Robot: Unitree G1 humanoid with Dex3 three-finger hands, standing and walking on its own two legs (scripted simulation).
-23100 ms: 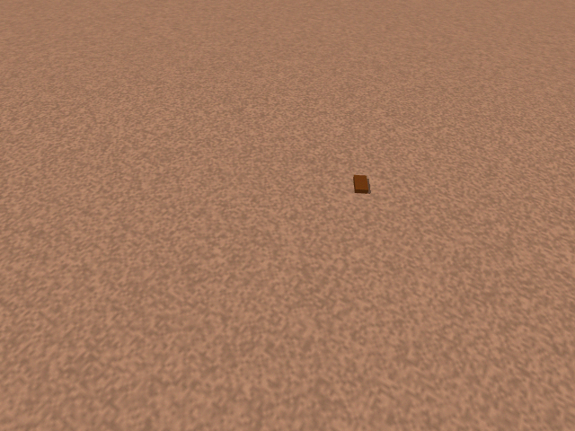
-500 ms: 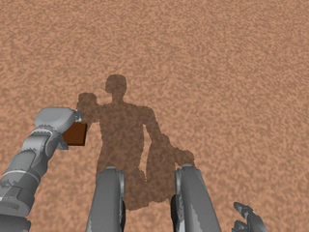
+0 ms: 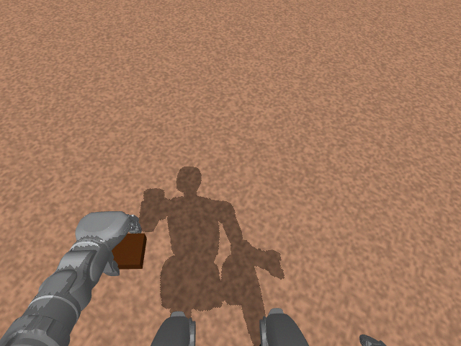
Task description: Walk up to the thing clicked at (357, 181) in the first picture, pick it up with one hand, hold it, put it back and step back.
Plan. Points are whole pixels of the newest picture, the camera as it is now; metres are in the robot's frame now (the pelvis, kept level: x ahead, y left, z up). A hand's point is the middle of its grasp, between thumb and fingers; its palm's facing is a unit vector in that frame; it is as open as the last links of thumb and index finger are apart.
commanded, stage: lift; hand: left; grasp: from above
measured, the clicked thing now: (116, 251) +0.33 +0.23 -0.12
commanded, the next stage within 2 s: hold in 0.36 s
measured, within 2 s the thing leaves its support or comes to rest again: neither
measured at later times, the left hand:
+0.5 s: hand (99, 228) +0.34 +0.22 -0.01, palm faces -0.49 -0.04 -0.87, open 9.2 cm
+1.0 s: hand (93, 217) +0.34 +0.22 +0.02, palm faces -0.49 -0.03 -0.87, open 9.2 cm
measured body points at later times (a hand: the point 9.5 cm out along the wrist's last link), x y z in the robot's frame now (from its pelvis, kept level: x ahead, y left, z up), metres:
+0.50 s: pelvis +0.03 +0.00 +0.07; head +0.08 -0.01 +0.51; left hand +0.36 +0.22 +0.04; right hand +0.13 -0.27 -0.06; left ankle +0.04 +0.12 -0.64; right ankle +0.05 -0.15 -0.64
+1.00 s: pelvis +0.04 +0.00 +0.08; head +0.07 -0.01 +0.53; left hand +0.36 +0.22 +0.07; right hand +0.15 -0.27 -0.04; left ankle +0.04 +0.12 -0.64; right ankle +0.05 -0.15 -0.64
